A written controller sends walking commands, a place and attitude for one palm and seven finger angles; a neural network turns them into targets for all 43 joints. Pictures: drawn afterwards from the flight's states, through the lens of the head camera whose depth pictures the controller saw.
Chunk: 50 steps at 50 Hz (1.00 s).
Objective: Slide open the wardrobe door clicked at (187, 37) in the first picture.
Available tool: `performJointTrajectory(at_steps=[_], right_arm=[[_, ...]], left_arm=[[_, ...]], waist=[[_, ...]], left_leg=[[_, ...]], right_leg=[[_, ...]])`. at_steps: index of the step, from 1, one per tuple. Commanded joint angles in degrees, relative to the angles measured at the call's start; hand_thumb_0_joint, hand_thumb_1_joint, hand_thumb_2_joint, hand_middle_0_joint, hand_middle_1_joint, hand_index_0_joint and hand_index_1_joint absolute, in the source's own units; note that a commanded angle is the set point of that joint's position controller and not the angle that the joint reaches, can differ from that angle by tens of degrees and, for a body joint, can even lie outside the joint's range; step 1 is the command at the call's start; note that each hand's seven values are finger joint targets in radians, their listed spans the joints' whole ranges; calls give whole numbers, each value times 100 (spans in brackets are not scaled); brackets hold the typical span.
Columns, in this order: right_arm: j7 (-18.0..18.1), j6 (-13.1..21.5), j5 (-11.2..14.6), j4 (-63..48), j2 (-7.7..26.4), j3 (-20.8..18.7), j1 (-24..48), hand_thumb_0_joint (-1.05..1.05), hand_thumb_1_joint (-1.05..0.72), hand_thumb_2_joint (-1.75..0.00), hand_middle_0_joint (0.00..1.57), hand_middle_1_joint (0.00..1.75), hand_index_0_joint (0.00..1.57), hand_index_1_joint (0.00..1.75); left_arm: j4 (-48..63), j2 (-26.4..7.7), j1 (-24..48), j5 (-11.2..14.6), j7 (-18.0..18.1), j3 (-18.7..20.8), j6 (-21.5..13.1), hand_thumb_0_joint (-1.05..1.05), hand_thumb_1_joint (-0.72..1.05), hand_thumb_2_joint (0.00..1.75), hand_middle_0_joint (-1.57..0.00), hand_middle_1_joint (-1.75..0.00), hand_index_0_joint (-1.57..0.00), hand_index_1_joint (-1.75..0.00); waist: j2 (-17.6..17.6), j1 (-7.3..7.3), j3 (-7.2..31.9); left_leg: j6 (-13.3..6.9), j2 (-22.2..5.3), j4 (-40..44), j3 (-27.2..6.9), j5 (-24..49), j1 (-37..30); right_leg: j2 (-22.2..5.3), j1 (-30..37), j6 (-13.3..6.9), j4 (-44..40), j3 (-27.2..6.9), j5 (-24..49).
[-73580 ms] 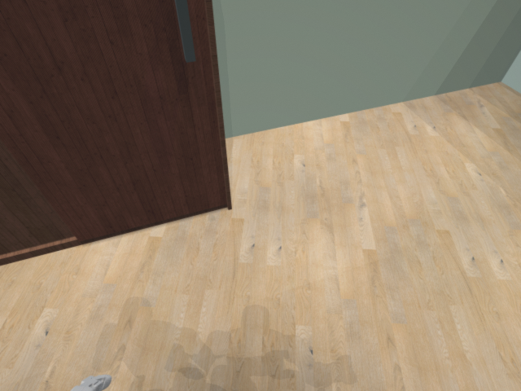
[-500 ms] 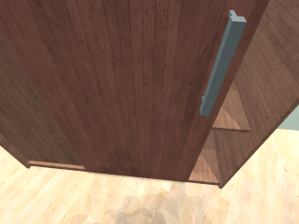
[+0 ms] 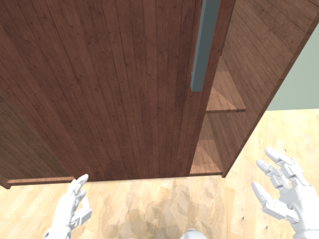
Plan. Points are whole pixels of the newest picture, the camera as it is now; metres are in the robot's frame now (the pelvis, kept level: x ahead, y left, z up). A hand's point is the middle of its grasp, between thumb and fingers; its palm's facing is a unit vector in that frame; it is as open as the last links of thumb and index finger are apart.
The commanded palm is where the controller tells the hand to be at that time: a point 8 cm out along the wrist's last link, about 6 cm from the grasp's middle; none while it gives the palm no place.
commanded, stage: raise the hand with hooked fingers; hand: right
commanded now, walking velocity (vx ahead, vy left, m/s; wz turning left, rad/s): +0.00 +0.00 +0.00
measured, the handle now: (202, 36) +0.54 -0.10 +0.24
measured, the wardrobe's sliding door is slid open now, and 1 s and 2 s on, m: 0.22 0.22 0.22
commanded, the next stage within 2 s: move the hooked fingers beside the handle in 1.58 s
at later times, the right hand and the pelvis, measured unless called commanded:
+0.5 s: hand (297, 155) +0.25 -0.26 +0.15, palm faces -0.01 +1.00 -0.06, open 12.2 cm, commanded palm +0.22 -0.31 +0.17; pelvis +0.01 -0.02 +0.04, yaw +1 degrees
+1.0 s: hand out of the picture +0.29 -0.28 +0.24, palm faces +0.03 +0.99 -0.09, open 13.9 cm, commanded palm +0.26 -0.32 +0.26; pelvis +0.02 -0.01 +0.06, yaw +0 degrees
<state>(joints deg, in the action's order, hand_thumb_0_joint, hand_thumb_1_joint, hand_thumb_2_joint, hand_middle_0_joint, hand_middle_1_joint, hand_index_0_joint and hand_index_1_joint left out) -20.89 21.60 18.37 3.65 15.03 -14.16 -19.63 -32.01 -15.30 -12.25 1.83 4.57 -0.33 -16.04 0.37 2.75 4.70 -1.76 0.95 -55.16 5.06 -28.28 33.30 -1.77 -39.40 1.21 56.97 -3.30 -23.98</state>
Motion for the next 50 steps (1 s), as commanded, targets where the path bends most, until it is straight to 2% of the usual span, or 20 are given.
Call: performJointTrajectory(at_steps=[1, 6, 11, 13, 15, 17, 19, 21, 24, 25, 26, 27, 30, 34, 41, 44, 45, 46, 48, 50], right_arm=[[-199, -123, 97, -1170, 1271, -426, 1221, 0, -27, -63, 25, 70, 25, 70], [-157, -788, 360, -1123, 1478, -993, 812, 0, -15, -58, 25, 78, 25, 78], [-28, -824, 436, -1411, 1353, -943, 977, 0, -4, -53, 26, 86, 26, 86], [-36, -830, 371, -1634, 1332, -783, 1197, 0, 1, -51, 27, 88, 27, 88], [-5, -909, 332, -1595, 1434, -844, 1297, 0, 6, -49, 27, 92, 27, 92], [-28, -1005, 321, -1713, 1597, -948, 1513, 0, 10, -47, 27, 94, 27, 94], [-20, -1110, 338, -1675, 1721, -1107, 1622, 0, 15, -45, 27, 98, 27, 98], [-38, -1218, 337, -1665, 1826, -1172, 1814, 0, 20, -43, 28, 100, 28, 100], [-74, -1389, 375, -1657, 1846, -1214, 2145, 0, 27, -40, 28, 105, 28, 105], [-102, -1445, 366, -1717, 1867, -1196, 2249, 0, 29, -39, 29, 107, 29, 107], [-110, -1495, 348, -1790, 2004, -1291, 2332, 0, 31, -38, 29, 108, 29, 108], [-142, -1574, 361, -1746, 1939, -1254, 2348, 0, 34, -37, 29, 110, 29, 110], [-213, -1848, 370, -1518, 1965, -1239, 2623, 0, 41, -34, 29, 114, 29, 114], [-273, -2147, 351, -1500, 2201, -1411, 2998, 0, 50, -30, 30, 120, 30, 120], [-365, -2532, 335, -1240, 2623, -1657, 3669, 0, 50, -30, 30, 120, 30, 120], [-458, -2640, 339, -1178, 2669, -1638, 4067, 0, 50, -30, 30, 120, 30, 120], [-475, -2687, 329, -1145, 2747, -1697, 4136, 0, 50, -30, 30, 120, 30, 120], [-489, -2719, 345, -1134, 2864, -1774, 4171, 0, 50, -30, 30, 120, 30, 120], [-537, -2792, 332, -1134, 2892, -1753, 4436, 0, 50, -30, 30, 120, 30, 120], [-558, -2875, 331, -1037, 3028, -1874, 4537, 0, 50, -30, 30, 120, 30, 120]], left_arm=[[607, -681, 125, 63, 167, 172, -367, 0, 90, 90, -20, -30, -20, -30], [709, -578, 345, 73, 133, 103, -385, 0, 90, 90, -20, -30, -20, -30], [714, -589, 308, 81, 69, 75, -453, 0, 90, 90, -20, -30, -20, -30], [686, -617, 268, 102, 65, 56, -517, 0, 90, 90, -20, -30, -20, -30], [637, -637, 220, 119, 97, 63, -559, 0, 90, 90, -20, -30, -20, -30], [620, -664, 248, 120, 123, 49, -579, 0, 90, 90, -20, -30, -20, -30], [573, -663, 252, 132, 160, 39, -584, 0, 90, 90, -20, -30, -20, -30], [541, -671, 296, 146, 181, 13, -571, 0, 90, 90, -20, -30, -20, -30], [530, -645, 356, 164, 222, -14, -573, 0, 90, 90, -20, -30, -20, -30], [524, -639, 392, 176, 230, -27, -580, 0, 90, 90, -20, -30, -20, -30], [525, -645, 387, 165, 224, -41, -577, 0, 90, 90, -20, -30, -20, -30], [531, -628, 405, 178, 227, -53, -573, 0, 90, 90, -20, -30, -20, -30], [507, -628, 463, 208, 242, -96, -538, 0, 90, 90, -20, -30, -20, -30], [535, -623, 541, 229, 242, -134, -452, 0, 90, 90, -20, -30, -20, -30], [500, -614, 688, 264, 255, -209, -291, 0, 90, 90, -20, -30, -20, -30], [500, -598, 777, 298, 257, -218, -246, 0, 90, 90, -20, -30, -20, -30], [513, -602, 801, 301, 254, -220, -238, 0, 90, 90, -20, -30, -20, -30], [517, -601, 821, 296, 244, -226, -209, 0, 90, 90, -20, -30, -20, -30], [516, -585, 870, 331, 237, -233, -184, 0, 90, 90, -20, -30, -20, -30], [530, -611, 883, 337, 237, -231, -178, 0, 90, 90, -20, -30, -20, -30]], waist=[[554, -331, 600], [313, 16, 894], [142, -22, 649], [500, -85, 639], [222, -124, 625], [415, -70, 684], [290, -60, 650], [443, -20, 521], [494, -20, 535], [656, -23, 533], [673, 33, 611], [674, 8, 598], [562, -5, 288], [552, 44, 422], [443, 63, 391], [452, -5, 452], [577, 27, 480], [481, 66, 518], [613, 18, 531], [534, 50, 595]], left_leg=[[85, 22, 1589, -545, 712, -70], [98, 4, 1765, -384, 1274, -823], [122, 69, 1921, -239, 1249, -832], [116, 61, 1992, -215, 1176, -772], [131, 65, 2073, -163, 1121, -828], [109, 49, 2139, -184, 1244, -973], [116, 49, 2210, -139, 1312, -1069], [97, 67, 2323, -153, 1275, -1142], [101, 56, 2434, -128, 1437, -1302], [94, 54, 2476, -138, 1503, -1330], [71, 64, 2499, -135, 1662, -1500], [75, 58, 2532, -129, 1777, -1524], [98, 68, 2702, -111, 1635, -1495], [91, 60, 2840, -131, 1812, -1706], [84, 44, 3141, -213, 1891, -1940], [101, 16, 3205, -239, 2017, -1969], [91, 12, 3201, -235, 2023, -1979], [86, -7, 3256, -310, 2100, -2093], [102, -23, 3283, -309, 2141, -2073], [97, -15, 3264, -264, 2204, -2104]], right_leg=[[120, 1075, -320, -1145, 89, 614], [137, 1352, -279, -1550, 103, 1095], [118, 1556, -264, -1837, 116, 1062], [112, 1770, -263, -1958, 116, 962], [91, 1870, -272, -2080, 69, 903], [103, 2030, -282, -2172, 79, 1014], [92, 2134, -274, -2273, 53, 1065], [100, 2227, -272, -2379, 58, 1034], [113, 2441, -266, -2525, 43, 1133], [114, 2544, -267, -2551, 57, 1195], [114, 2636, -260, -2577, 55, 1363], [121, 2700, -260, -2614, 68, 1440], [112, 2707, -251, -2786, 41, 1250], [132, 2922, -262, -2893, 51, 1432], [164, 3135, -286, -3017, 92, 1506], [184, 3249, -303, -3039, 119, 1567], [190, 3263, -294, -3054, 113, 1577], [191, 3266, -295, -3022, 132, 1649], [208, 3339, -302, -3043, 167, 1652], [219, 3383, -308, -3078, 142, 1710]])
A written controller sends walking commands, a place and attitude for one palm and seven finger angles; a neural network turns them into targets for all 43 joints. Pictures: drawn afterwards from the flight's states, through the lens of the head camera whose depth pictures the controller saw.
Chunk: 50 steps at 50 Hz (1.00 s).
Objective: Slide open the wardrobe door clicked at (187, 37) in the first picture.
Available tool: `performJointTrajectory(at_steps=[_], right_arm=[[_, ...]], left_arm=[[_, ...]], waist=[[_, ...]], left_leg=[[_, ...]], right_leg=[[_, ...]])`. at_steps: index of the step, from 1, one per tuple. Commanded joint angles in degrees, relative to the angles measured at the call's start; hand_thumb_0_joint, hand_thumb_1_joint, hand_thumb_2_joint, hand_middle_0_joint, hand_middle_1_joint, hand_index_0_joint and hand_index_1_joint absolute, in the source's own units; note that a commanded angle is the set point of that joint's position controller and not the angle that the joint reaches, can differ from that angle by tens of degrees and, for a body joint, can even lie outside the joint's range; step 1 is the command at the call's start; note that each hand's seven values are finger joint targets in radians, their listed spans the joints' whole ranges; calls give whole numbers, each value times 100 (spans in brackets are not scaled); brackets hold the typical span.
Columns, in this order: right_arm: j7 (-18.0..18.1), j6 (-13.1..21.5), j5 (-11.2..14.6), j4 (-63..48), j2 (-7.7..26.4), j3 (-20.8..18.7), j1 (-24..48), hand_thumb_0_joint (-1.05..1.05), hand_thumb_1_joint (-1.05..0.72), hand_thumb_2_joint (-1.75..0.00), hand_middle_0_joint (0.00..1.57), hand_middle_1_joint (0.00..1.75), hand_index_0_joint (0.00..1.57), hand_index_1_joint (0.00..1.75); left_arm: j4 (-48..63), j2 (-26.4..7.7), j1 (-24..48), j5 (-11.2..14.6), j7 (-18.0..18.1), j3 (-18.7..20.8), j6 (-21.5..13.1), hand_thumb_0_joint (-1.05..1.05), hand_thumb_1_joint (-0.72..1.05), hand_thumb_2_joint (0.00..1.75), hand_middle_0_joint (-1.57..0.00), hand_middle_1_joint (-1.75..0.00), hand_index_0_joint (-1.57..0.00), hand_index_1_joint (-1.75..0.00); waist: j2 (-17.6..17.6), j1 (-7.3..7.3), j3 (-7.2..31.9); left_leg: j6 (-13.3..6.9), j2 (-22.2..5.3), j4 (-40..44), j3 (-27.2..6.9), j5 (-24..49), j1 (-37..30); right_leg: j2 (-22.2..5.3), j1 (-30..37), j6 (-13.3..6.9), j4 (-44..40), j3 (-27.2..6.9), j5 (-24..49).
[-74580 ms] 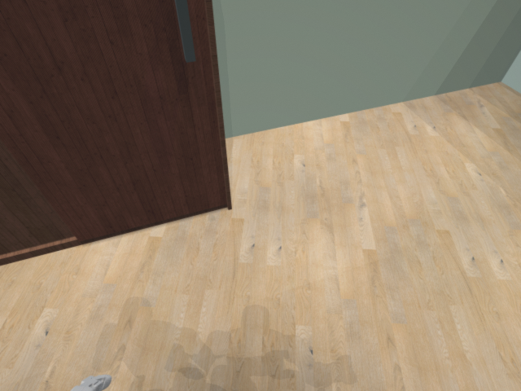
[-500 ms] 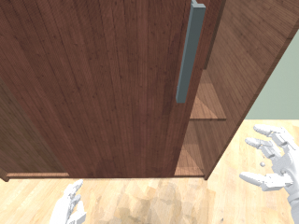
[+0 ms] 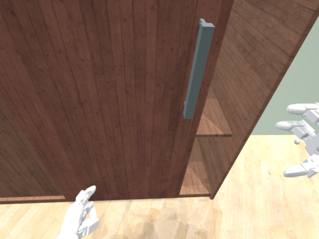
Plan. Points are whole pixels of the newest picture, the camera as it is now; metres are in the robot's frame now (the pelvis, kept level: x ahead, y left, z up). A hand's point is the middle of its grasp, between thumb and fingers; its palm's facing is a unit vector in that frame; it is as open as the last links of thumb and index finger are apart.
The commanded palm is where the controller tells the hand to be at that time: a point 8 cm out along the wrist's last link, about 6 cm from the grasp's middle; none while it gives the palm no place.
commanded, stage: raise the hand with hooked fingers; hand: right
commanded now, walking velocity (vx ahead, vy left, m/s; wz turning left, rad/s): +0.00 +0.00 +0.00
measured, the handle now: (194, 74) +0.52 -0.10 +0.19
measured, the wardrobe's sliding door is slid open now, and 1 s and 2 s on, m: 0.22 0.22 0.22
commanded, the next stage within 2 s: move the hooked fingers beside the handle in 0.58 s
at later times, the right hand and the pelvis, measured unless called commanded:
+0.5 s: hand (292, 129) +0.29 -0.27 +0.20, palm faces +0.04 +1.00 -0.07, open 14.0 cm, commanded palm +0.26 -0.31 +0.22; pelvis +0.01 +0.00 +0.00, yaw +1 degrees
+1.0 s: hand (272, 118) +0.32 -0.24 +0.21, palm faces -0.03 +1.00 -0.05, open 14.0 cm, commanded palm +0.29 -0.29 +0.21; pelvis +0.01 +0.00 +0.00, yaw +1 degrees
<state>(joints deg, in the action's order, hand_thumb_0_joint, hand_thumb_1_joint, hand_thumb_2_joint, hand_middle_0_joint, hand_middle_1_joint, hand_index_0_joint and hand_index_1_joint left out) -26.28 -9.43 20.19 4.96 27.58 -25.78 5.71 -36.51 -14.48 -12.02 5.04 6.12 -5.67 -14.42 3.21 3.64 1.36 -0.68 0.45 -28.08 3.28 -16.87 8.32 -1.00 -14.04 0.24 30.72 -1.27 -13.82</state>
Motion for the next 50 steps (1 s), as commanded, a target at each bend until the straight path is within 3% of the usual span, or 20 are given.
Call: performJointTrajectory(at_steps=[1, 4, 6, 8, 12, 14, 16, 20, 21, 23, 27, 30, 32, 34, 39, 42, 44, 47, 48, 50], right_arm=[[-41, 164, 169, -1003, 1854, -765, 1926, 0, 50, -30, 30, 120, 30, 120], [-87, -20, 133, -910, 1939, -770, 2265, 0, 50, -30, 30, 120, 30, 120], [-141, -173, 176, -431, 1727, -645, 1867, 0, 50, -30, 30, 120, 30, 120], [-204, -264, 176, -401, 1642, -582, 1784, 0, 50, -30, 30, 120, 30, 120], [-118, -169, 176, -954, 1852, -756, 1991, 0, 50, -30, 30, 120, 30, 120], [-25, -43, 158, -1387, 1961, -898, 2113, 0, 50, -30, 30, 120, 30, 120], [42, -2, 182, -1304, 2019, -1009, 1924, 0, 50, -30, 30, 120, 30, 120], [107, -53, 118, -1170, 1845, -863, 2044, 0, 50, -30, 30, 120, 30, 120], [96, -76, 105, -1181, 1868, -838, 2014, 0, 50, -30, 30, 120, 30, 120], [76, -140, 62, -1243, 1801, -747, 2163, 0, 50, -30, 30, 120, 30, 120], [-4, -158, 122, -1208, 1793, -766, 1997, 0, 50, -30, 30, 120, 30, 120], [-36, -200, 127, -1089, 1728, -726, 2004, 0, 50, -30, 30, 120, 30, 120], [-32, -212, 147, -1000, 1772, -758, 1966, 0, 50, -30, 30, 120, 30, 120], [-10, -196, 117, -1174, 1794, -757, 2055, 0, 50, -30, 30, 120, 30, 120], [78, -153, 58, -969, 1447, -311, 2670, 0, 50, -30, 30, 120, 30, 120], [208, -113, -49, -1159, 1424, -175, 2987, 0, 50, -30, 30, 120, 30, 120], [298, -119, -104, -1150, 1195, 35, 3091, 0, 50, -30, 30, 120, 30, 120], [432, -190, -115, -858, 1417, -263, 2849, 0, 50, -30, 30, 120, 30, 120], [464, -238, -127, -808, 1332, -209, 2857, 0, 50, -30, 30, 120, 30, 120], [543, -299, -184, -628, 1520, -413, 2801, 0, 50, -30, 30, 120, 30, 120]], left_arm=[[968, -689, 866, 14, 69, 299, -309, 0, 90, 90, -20, -30, -20, -30], [983, -716, 908, 60, 53, 298, -253, 0, 90, 90, -20, -30, -20, -30], [996, -736, 861, 68, 14, 317, -199, 0, 90, 90, -20, -30, -20, -30], [1017, -789, 864, 96, -20, 347, -139, 0, 90, 90, -20, -30, -20, -30], [1141, -758, 948, 87, -48, 365, -103, 0, 90, 90, -20, -30, -20, -30], [1184, -704, 953, 66, -27, 372, -129, 0, 90, 90, -20, -30, -20, -30], [1139, -691, 908, 34, -22, 362, -115, 0, 90, 90, -20, -30, -20, -30], [1089, -691, 873, 54, 22, 359, -109, 0, 90, 90, -20, -30, -20, -30], [1090, -700, 859, 45, 19, 365, -86, 0, 90, 90, -20, -30, -20, -30], [1095, -695, 892, 59, 33, 352, -77, 0, 90, 90, -20, -30, -20, -30], [1098, -706, 867, 54, 24, 358, -58, 0, 90, 90, -20, -30, -20, -30], [1096, -697, 882, 68, 19, 352, -29, 0, 90, 90, -20, -30, -20, -30], [1085, -716, 891, 64, 3, 355, -7, 0, 90, 90, -20, -30, -20, -30], [1114, -705, 912, 70, 2, 358, 0, 0, 90, 90, -20, -30, -20, -30], [1025, -677, 902, 74, 44, 338, 14, 0, 90, 90, -20, -30, -20, -30], [1033, -661, 925, 63, 65, 334, 13, 0, 90, 90, -20, -30, -20, -30], [1011, -635, 927, 65, 72, 332, 6, 0, 90, 90, -20, -30, -20, -30], [969, -667, 903, 40, 49, 346, 63, 0, 90, 90, -20, -30, -20, -30], [984, -654, 931, 35, 43, 335, 90, 0, 90, 90, -20, -30, -20, -30], [984, -672, 922, 36, 27, 360, 152, 0, 90, 90, -20, -30, -20, -30]], waist=[[19, -2, 843], [255, -30, 866], [-141, 1, 686], [-159, -29, 751], [-103, -7, 970], [181, 9, 1266], [105, 57, 1134], [350, -32, 898], [144, -9, 899], [430, -46, 954], [86, -48, 1087], [197, -67, 999], [24, -65, 855], [213, -51, 1053], [191, -196, 850], [307, -180, 998], [336, -203, 1072], [33, -92, 1116], [-28, -77, 1090], [102, -39, 1136]], left_leg=[[-1, 11, 623, -172, 1130, 328], [4, -5, 620, -147, 1129, 373], [23, -33, 653, -206, 1138, 387], [67, -53, 594, -230, 1227, 449], [67, -41, 551, -254, 1319, 387], [25, 5, 474, -148, 1481, 274], [35, -3, 527, -190, 1564, 230], [22, 20, 556, -124, 1371, 425], [27, 22, 580, -140, 1411, 340], [12, 21, 555, -120, 1491, 359], [23, 40, 529, -90, 1746, 289], [20, 55, 544, -54, 1572, 388], [28, 53, 590, -86, 1542, 420], [9, 56, 551, -59, 1508, 370], [8, 65, 625, -59, 1211, 582], [-21, 49, 621, -60, 1142, 531], [-29, 50, 590, -35, 1128, 546], [-25, 32, 613, -47, 1284, 370], [-24, 27, 590, -28, 1264, 373], [-33, 17, 562, -37, 1350, 314]], right_leg=[[128, 763, -216, -412, -47, 740], [158, 803, -216, -464, -30, 721], [133, 650, -205, -431, -45, 707], [141, 641, -214, -391, -1, 730], [154, 744, -227, -324, 39, 840], [166, 988, -230, -353, 54, 1036], [143, 900, -220, -334, 69, 1068], [148, 923, -218, -435, 69, 911], [128, 913, -220, -434, 64, 968], [146, 981, -217, -448, 78, 1012], [142, 1051, -236, -419, 50, 1194], [143, 1042, -216, -459, 43, 1078], [138, 950, -224, -458, 36, 1030], [144, 1047, -215, -472, 36, 1057], [125, 1065, -214, -519, -7, 818], [124, 1147, -214, -545, -35, 812], [119, 1210, -207, -566, -60, 819], [119, 1072, -212, -577, -31, 933], [119, 1017, -206, -600, -32, 915], [114, 974, -193, -584, 5, 1007]])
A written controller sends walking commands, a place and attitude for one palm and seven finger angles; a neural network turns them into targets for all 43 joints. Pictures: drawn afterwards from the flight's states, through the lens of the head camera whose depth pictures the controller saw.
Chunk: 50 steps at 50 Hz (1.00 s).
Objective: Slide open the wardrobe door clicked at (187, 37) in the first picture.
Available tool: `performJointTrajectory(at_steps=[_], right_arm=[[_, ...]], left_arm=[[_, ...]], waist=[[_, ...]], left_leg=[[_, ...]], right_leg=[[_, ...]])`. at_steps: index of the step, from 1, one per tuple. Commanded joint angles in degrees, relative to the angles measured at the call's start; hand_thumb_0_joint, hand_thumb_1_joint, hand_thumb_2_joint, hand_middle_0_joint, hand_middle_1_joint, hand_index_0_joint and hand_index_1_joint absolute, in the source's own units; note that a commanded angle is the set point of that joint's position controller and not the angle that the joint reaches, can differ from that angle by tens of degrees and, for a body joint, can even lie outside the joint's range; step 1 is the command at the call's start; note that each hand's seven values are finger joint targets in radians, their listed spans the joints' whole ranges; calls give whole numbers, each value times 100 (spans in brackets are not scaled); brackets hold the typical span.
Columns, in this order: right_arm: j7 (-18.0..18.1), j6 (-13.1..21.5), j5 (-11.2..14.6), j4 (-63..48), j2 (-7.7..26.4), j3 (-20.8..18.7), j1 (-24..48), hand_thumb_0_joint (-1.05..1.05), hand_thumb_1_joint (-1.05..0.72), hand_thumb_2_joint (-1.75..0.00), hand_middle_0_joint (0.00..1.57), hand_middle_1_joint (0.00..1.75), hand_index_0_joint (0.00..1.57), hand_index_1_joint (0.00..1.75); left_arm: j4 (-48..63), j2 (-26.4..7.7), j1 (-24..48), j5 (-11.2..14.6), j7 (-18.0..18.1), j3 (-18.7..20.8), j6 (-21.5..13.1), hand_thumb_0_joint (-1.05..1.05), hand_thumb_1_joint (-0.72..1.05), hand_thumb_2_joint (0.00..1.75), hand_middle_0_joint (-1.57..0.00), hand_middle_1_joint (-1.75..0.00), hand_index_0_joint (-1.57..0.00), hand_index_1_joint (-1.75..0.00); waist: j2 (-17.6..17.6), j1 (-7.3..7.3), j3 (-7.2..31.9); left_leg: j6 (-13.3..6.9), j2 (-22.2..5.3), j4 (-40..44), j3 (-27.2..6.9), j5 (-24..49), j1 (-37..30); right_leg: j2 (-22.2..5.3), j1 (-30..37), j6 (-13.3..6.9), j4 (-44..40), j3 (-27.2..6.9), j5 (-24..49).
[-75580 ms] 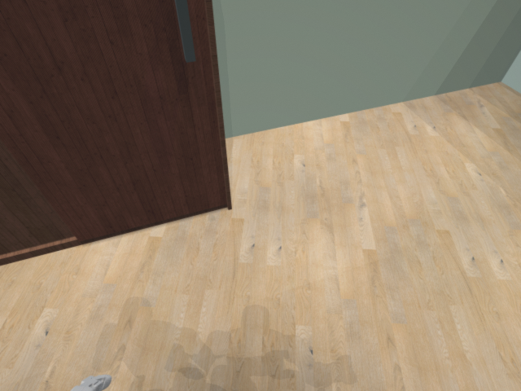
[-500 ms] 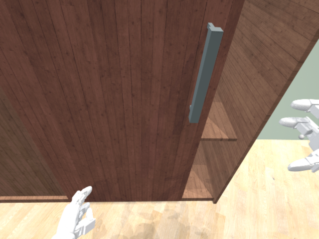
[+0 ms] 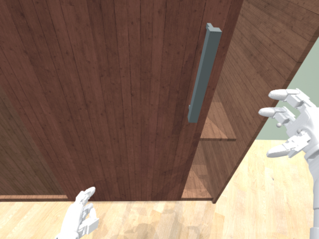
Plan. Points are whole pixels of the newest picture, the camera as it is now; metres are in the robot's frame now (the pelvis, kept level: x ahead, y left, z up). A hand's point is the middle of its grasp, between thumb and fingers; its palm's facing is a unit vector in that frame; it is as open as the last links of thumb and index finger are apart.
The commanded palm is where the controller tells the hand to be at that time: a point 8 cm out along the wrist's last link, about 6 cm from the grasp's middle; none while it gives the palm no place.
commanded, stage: move the hooked fingers beside the handle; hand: right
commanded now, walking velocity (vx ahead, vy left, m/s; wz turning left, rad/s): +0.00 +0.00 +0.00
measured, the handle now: (199, 78) +0.51 -0.10 +0.19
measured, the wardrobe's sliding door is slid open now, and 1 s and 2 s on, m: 0.22 0.22 0.22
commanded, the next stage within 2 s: none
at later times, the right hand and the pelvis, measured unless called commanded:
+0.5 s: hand (248, 106) +0.37 -0.19 +0.20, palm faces -0.03 +1.00 -0.02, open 14.0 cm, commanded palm +0.35 -0.25 +0.20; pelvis +0.00 +0.01 +0.00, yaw +1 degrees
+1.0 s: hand (236, 97) +0.41 -0.18 +0.20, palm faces -0.02 +1.00 +0.00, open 14.0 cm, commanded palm +0.40 -0.23 +0.20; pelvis +0.01 +0.01 +0.00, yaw +1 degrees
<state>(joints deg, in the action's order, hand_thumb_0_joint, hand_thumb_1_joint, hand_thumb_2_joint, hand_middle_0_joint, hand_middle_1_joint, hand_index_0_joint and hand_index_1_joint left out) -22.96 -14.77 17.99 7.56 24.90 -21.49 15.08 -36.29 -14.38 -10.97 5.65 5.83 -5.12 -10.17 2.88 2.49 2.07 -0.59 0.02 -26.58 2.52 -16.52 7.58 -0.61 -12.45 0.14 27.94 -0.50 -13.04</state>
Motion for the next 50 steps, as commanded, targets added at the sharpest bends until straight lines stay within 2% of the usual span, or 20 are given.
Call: performJointTrajectory(at_steps=[1, 4, 8, 11, 16, 18, 19, 20, 21, 25, 26, 28, 36, 37, 38, 40, 42, 47, 48, 50], right_arm=[[228, 207, 42, -796, 1748, -787, 1826, 0, 50, -30, 30, 120, 30, 120], [275, 228, -11, -662, 1661, -602, 2372, 0, 50, -30, 30, 120, 30, 120], [283, 429, -45, -990, 1373, -273, 2749, 0, 50, -30, 30, 120, 30, 120], [307, 412, -45, -426, 1358, -243, 2650, 0, 50, -30, 30, 120, 30, 120], [518, 370, -166, -380, 1162, 112, 3398, 0, 50, -30, 30, 120, 30, 120], [629, 431, -193, -331, 1234, -8, 3512, 0, 50, -30, 30, 120, 30, 120], [659, 457, -191, -350, 1205, -24, 3502, 0, 50, -30, 30, 120, 30, 120], [709, 495, -213, -270, 1394, -220, 3459, 0, 50, -30, 30, 120, 30, 120], [720, 518, -225, -191, 1358, -175, 3307, 0, 50, -30, 30, 120, 30, 120], [793, 449, -282, 222, 1226, -70, 3468, 0, 50, -30, 30, 120, 30, 120], [807, 469, -289, 267, 1349, -144, 3512, 0, 50, -30, 30, 120, 30, 120], [822, 493, -328, 234, 1528, -342, 3539, 0, 50, -30, 30, 120, 30, 120], [715, 640, -290, 300, 929, 262, 4050, 0, 50, -30, 30, 120, 30, 120], [745, 652, -308, 251, 1103, 120, 4129, 0, 50, -30, 30, 120, 30, 120], [764, 638, -317, 258, 1043, 123, 4026, 0, 50, -30, 30, 120, 30, 120], [811, 591, -329, 534, 981, 189, 4096, 0, 50, -30, 30, 120, 30, 120], [883, 594, -360, 720, 1133, 94, 4273, 0, 50, -30, 30, 120, 30, 120], [1012, 809, -465, 594, 1016, 295, 4901, 0, 50, -30, 30, 120, 30, 120], [1023, 832, -476, 760, 843, 419, 4965, 0, 50, -30, 30, 120, 30, 120], [1054, 840, -473, 1066, 843, 371, 4958, 0, 50, -30, 30, 120, 30, 120]], left_arm=[[966, -678, 826, -32, 35, 297, -236, 0, 90, 90, -20, -30, -20, -30], [953, -689, 798, -3, 56, 310, -177, 0, 90, 90, -20, -30, -20, -30], [1005, -639, 779, -16, 80, 309, -222, 0, 90, 90, -20, -30, -20, -30], [884, -700, 673, -10, 96, 335, -179, 0, 90, 90, -20, -30, -20, -30], [838, -705, 668, 1, 126, 345, -122, 0, 90, 90, -20, -30, -20, -30], [816, -701, 637, -33, 118, 354, -110, 0, 90, 90, -20, -30, -20, -30], [827, -683, 636, -45, 103, 355, -109, 0, 90, 90, -20, -30, -20, -30], [797, -694, 598, -52, 99, 369, -92, 0, 90, 90, -20, -30, -20, -30], [809, -691, 591, -57, 79, 362, -61, 0, 90, 90, -20, -30, -20, -30], [769, -700, 511, -46, 68, 376, 41, 0, 90, 90, -20, -30, -20, -30], [781, -722, 493, -44, 65, 398, 61, 0, 90, 90, -20, -30, -20, -30], [810, -716, 472, -68, 57, 416, 89, 0, 90, 90, -20, -30, -20, -30], [773, -714, 352, -32, 52, 451, 124, 0, 90, 90, -20, -30, -20, -30], [751, -730, 340, -47, 54, 468, 129, 0, 90, 90, -20, -30, -20, -30], [764, -715, 343, -62, 42, 458, 129, 0, 90, 90, -20, -30, -20, -30], [696, -728, 305, -57, 52, 453, 175, 0, 90, 90, -20, -30, -20, -30], [662, -760, 254, -63, 60, 469, 211, 0, 90, 90, -20, -30, -20, -30], [655, -723, 214, -85, 48, 476, 243, 0, 90, 90, -20, -30, -20, -30], [613, -707, 161, -96, 47, 470, 246, 0, 90, 90, -20, -30, -20, -30], [559, -731, 73, -110, 42, 482, 257, 0, 90, 90, -20, -30, -20, -30]], waist=[[-39, 96, 982], [-2, -60, 951], [347, -103, 1289], [-67, -117, 1015], [95, -201, 1006], [-27, -181, 1252], [80, -146, 1360], [-39, -120, 1427], [-104, -71, 1403], [-126, -145, 1216], [-297, -128, 1279], [-155, -85, 1465], [-81, -277, 1402], [-100, -257, 1530], [-16, -211, 1566], [-212, -274, 1353], [-292, -280, 1315], [37, -343, 1675], [45, -387, 1635], [-58, -376, 1587]], left_leg=[[-36, 60, 464, 15, 1334, 363], [-10, 60, 486, 0, 1185, 493], [-51, 59, 406, -18, 1444, 414], [-21, 83, 483, -6, 1261, 537], [-38, 64, 509, -33, 1013, 658], [-48, 58, 452, -36, 1205, 512], [-49, 49, 433, -58, 1338, 453], [-53, 56, 409, -43, 1443, 369], [-46, 65, 405, -44, 1542, 292], [-22, 55, 409, -70, 1601, 400], [-8, 63, 425, -77, 1657, 316], [-14, 32, 362, -131, 1993, 163], [-23, 84, 339, -99, 2103, 404], [-22, 70, 320, -112, 2154, 344], [-37, 64, 288, -113, 2202, 306], [-16, 70, 321, -98, 2058, 425], [-6, 76, 357, -106, 1895, 466], [-38, 65, 297, -140, 2016, 386], [-46, 77, 292, -120, 1990, 438], [-49, 89, 299, -112, 1963, 484]], right_leg=[[75, 749, -196, -294, -43, 938], [66, 744, -207, -295, -17, 766], [76, 1035, -213, -229, -10, 1023], [57, 862, -225, -267, -16, 826], [53, 884, -231, -298, -59, 663], [61, 946, -238, -283, -69, 822], [70, 986, -240, -265, -35, 914], [63, 976, -232, -257, -33, 1013], [60, 916, -239, -258, 2, 1113], [67, 789, -247, -266, 56, 1022], [64, 755, -263, -251, 77, 1070], [73, 795, -275, -214, 113, 1284], [75, 944, -294, -118, 140, 1392], [67, 968, -289, -114, 120, 1419], [79, 969, -285, -117, 107, 1475], [76, 825, -284, -127, 111, 1309], [85, 730, -294, -142, 109, 1172], [76, 923, -286, -85, 92, 1371], [61, 960, -278, -93, 80, 1374], [57, 906, -274, -96, 66, 1335]])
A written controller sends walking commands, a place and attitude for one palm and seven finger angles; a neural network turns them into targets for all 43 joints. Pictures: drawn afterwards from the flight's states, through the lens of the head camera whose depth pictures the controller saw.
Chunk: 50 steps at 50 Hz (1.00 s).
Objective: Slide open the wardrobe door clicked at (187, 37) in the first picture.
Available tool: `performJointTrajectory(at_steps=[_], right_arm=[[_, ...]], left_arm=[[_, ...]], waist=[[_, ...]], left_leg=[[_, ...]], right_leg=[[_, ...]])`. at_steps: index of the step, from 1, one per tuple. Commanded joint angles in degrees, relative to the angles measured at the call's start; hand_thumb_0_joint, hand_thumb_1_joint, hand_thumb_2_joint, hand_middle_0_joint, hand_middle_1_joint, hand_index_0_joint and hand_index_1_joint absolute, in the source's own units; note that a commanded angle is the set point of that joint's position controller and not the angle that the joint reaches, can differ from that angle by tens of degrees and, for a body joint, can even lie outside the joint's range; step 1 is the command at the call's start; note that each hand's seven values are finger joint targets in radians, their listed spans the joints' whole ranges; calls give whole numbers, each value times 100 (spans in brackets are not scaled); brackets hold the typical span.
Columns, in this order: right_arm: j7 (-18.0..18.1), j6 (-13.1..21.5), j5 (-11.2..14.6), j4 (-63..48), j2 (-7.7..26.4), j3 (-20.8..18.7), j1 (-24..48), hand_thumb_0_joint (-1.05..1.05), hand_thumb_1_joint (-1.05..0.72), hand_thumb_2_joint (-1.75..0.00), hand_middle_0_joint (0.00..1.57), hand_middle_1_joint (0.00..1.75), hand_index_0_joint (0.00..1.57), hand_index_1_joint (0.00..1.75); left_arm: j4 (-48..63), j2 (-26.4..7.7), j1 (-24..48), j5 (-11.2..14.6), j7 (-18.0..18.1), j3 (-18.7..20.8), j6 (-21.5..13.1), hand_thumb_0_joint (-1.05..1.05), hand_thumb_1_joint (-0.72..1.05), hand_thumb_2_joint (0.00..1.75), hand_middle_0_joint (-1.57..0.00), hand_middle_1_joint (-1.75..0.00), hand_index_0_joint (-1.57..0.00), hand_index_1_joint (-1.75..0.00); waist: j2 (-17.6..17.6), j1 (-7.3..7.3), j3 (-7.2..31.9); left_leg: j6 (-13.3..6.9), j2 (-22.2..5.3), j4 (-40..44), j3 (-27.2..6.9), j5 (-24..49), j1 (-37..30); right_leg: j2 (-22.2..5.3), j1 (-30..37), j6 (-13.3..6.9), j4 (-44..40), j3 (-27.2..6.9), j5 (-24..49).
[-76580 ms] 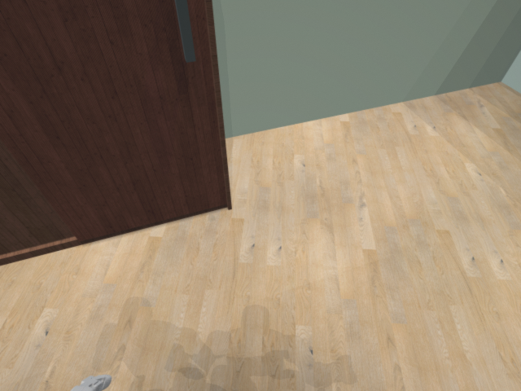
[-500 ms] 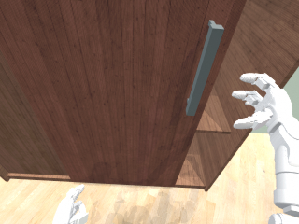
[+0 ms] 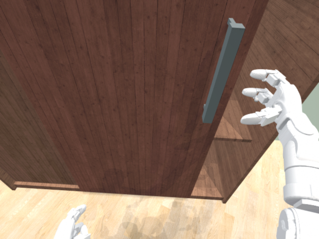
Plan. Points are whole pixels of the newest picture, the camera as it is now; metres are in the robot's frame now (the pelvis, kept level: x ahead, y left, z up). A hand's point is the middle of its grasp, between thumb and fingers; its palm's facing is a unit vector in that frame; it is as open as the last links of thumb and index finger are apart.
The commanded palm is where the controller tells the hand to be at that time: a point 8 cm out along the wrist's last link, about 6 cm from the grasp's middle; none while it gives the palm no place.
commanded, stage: move the hooked fingers beside the handle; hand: right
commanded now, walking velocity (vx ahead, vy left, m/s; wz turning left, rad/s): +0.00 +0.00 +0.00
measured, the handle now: (217, 77) +0.50 -0.12 +0.19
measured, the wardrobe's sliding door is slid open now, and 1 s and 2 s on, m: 0.22 0.22 0.22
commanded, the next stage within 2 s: feel for the door with the fingertips in 1.08 s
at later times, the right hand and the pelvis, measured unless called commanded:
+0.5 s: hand (246, 89) +0.43 -0.17 +0.20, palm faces -0.01 +1.00 +0.01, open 14.0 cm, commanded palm +0.41 -0.23 +0.19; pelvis +0.00 -0.01 +0.00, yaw +2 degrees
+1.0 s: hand (242, 89) +0.43 -0.17 +0.20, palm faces -0.01 +1.00 +0.02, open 14.0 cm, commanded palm +0.41 -0.23 +0.19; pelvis -0.01 -0.01 +0.00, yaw +1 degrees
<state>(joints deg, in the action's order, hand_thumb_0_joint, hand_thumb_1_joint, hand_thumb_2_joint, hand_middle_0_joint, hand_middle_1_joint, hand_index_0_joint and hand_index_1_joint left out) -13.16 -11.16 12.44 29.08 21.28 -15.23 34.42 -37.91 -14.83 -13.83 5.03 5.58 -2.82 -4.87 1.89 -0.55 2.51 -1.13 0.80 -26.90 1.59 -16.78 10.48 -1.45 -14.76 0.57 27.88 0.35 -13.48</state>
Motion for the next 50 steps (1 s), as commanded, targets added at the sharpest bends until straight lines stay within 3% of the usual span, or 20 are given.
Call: performJointTrajectory(at_steps=[1, 4, 6, 9, 11, 14, 16, 17, 18, 21, 23, 26, 29, 31, 34, 39, 44, 46, 49, 50], right_arm=[[76, 488, 94, -871, 1265, -314, 2875, 0, 50, -30, 30, 120, 30, 120], [147, 505, -14, -623, 1171, -194, 3266, 0, 50, -30, 30, 120, 30, 120], [203, 593, -35, -569, 1257, -293, 3206, 0, 50, -30, 30, 120, 30, 120], [248, 714, -67, -651, 1160, -252, 3427, 0, 50, -30, 30, 120, 30, 120], [278, 758, -55, -300, 1207, -334, 3275, 0, 50, -30, 30, 120, 30, 120], [330, 760, -147, 169, 1395, -405, 3726, 0, 50, -30, 30, 120, 30, 120], [344, 894, -193, 193, 1565, -534, 3647, 0, 50, -30, 30, 120, 30, 120], [344, 992, -233, -36, 1606, -542, 3776, 0, 50, -30, 30, 120, 30, 120], [310, 1062, -208, -189, 1318, -326, 3818, 0, 50, -30, 30, 120, 30, 120], [226, 1189, -103, -373, 1228, -337, 3508, 0, 50, -30, 30, 120, 30, 120], [175, 1090, -68, -333, 1049, -228, 3390, 0, 50, -30, 30, 120, 30, 120], [233, 886, -71, -42, 1260, -438, 3065, 0, 50, -30, 30, 120, 30, 120], [304, 852, -126, -468, 1202, -354, 3243, 0, 50, -30, 30, 120, 30, 120], [355, 944, -123, -591, 1308, -385, 3442, 0, 50, -30, 30, 120, 30, 120], [337, 966, -123, -579, 973, -63, 3795, 0, 50, -30, 30, 120, 30, 120], [390, 929, -142, 16, 975, -40, 4110, 0, 50, -30, 30, 120, 30, 120], [428, 1061, -189, 381, 955, -77, 4008, 0, 50, -30, 30, 120, 30, 120], [423, 1155, -185, 415, 1314, -386, 3797, 0, 50, -30, 30, 120, 30, 120], [361, 1160, -199, 435, 1179, -279, 3698, 0, 50, -30, 30, 120, 30, 120], [357, 1170, -224, 407, 1400, -436, 3686, 0, 50, -30, 30, 120, 30, 120]], left_arm=[[709, -695, 332, -47, 62, 259, -260, 0, 90, 90, -20, -30, -20, -30], [670, -702, 241, -67, 53, 270, -214, 0, 90, 90, -20, -30, -20, -30], [681, -716, 167, -80, 27, 298, -201, 0, 90, 90, -20, -30, -20, -30], [683, -692, 125, -92, -10, 308, -192, 0, 90, 90, -20, -30, -20, -30], [639, -722, 38, -104, -17, 324, -180, 0, 90, 90, -20, -30, -20, -30], [535, -763, -94, -113, 1, 325, -135, 0, 90, 90, -20, -30, -20, -30], [581, -789, -159, -131, -3, 350, -131, 0, 90, 90, -20, -30, -20, -30], [603, -769, -147, -136, -5, 354, -134, 0, 90, 90, -20, -30, -20, -30], [639, -727, -139, -128, -23, 348, -159, 0, 90, 90, -20, -30, -20, -30], [662, -741, -180, -124, -51, 387, -207, 0, 90, 90, -20, -30, -20, -30], [638, -733, -138, -98, -60, 385, -212, 0, 90, 90, -20, -30, -20, -30], [618, -794, -170, -106, -57, 388, -172, 0, 90, 90, -20, -30, -20, -30], [688, -744, -65, -96, -64, 373, -163, 0, 90, 90, -20, -30, -20, -30], [667, -760, -87, -99, -44, 381, -158, 0, 90, 90, -20, -30, -20, -30], [630, -716, -22, -91, -14, 341, -191, 0, 90, 90, -20, -30, -20, -30], [489, -744, -96, -111, 10, 324, -216, 0, 90, 90, -20, -30, -20, -30], [515, -722, -146, -127, -37, 321, -196, 0, 90, 90, -20, -30, -20, -30], [551, -761, -205, -144, -50, 348, -174, 0, 90, 90, -20, -30, -20, -30], [623, -733, -159, -130, -68, 324, -142, 0, 90, 90, -20, -30, -20, -30], [622, -764, -193, -127, -59, 344, -126, 0, 90, 90, -20, -30, -20, -30]], waist=[[-158, -40, 1463], [8, -118, 1451], [-146, -64, 1632], [17, -70, 1806], [-341, -78, 1601], [-233, -176, 1311], [-241, -104, 1533], [23, -82, 1777], [163, -108, 1872], [-45, -60, 2019], [75, -79, 1802], [-340, -32, 1407], [16, -39, 1552], [-165, -106, 1506], [156, -205, 1487], [6, -280, 1401], [-122, -218, 1595], [-322, -127, 1773], [-317, -125, 1613], [-359, -103, 1635]], left_leg=[[12, 26, 351, -6, 1981, 176], [15, 2, 323, -21, 1935, 268], [7, 21, 291, -15, 2089, 144], [-7, 16, 239, -29, 2222, 88], [13, 47, 282, -2, 2112, 135], [31, 21, 331, -47, 1797, 336], [21, 21, 314, -59, 1779, 210], [3, 5, 257, -88, 1954, 100], [-7, 16, 234, -86, 2055, 119], [-19, 70, 188, -33, 2308, 8], [-13, 73, 219, -15, 2170, 170], [6, 81, 321, 20, 1806, 214], [6, 56, 309, -42, 1793, 225], [11, 71, 343, -24, 1680, 241], [0, 78, 359, -40, 1508, 443], [9, 65, 398, -31, 1298, 615], [1, 51, 300, -27, 1524, 497], [6, 49, 267, -37, 1735, 260], [25, 36, 246, -60, 1862, 239], [26, 35, 246, -72, 1891, 201]], right_leg=[[138, 1032, -332, -81, -9, 1365], [126, 985, -318, -98, 2, 1303], [118, 1013, -330, -55, 5, 1492], [117, 1092, -314, -47, 5, 1609], [103, 929, -340, -50, 12, 1505], [105, 692, -336, -98, 17, 1127], [103, 701, -348, -82, 41, 1162], [111, 826, -340, -70, 49, 1330], [107, 968, -334, -45, 53, 1444], [69, 1106, -335, -12, 39, 1757], [63, 1088, -316, -47, 48, 1631], [66, 736, -338, -130, 50, 1234], [84, 837, -337, -129, 79, 1214], [71, 832, -351, -108, 50, 1145], [76, 984, -325, -126, 6, 1023], [91, 902, -324, -121, -58, 810], [94, 870, -321, -63, -53, 991], [104, 783, -342, -23, -20, 1142], [109, 656, -349, -42, 38, 1115], [104, 622, -351, -39, 50, 1126]])
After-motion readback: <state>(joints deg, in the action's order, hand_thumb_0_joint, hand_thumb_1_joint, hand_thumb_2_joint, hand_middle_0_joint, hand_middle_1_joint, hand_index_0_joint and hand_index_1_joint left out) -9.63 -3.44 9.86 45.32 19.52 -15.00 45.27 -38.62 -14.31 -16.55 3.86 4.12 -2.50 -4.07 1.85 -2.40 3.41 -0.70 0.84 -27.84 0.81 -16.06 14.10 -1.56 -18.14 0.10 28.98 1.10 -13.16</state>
